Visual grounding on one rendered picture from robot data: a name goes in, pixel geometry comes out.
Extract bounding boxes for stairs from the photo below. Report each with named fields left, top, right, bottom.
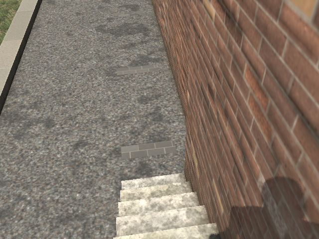
left=113, top=173, right=221, bottom=239

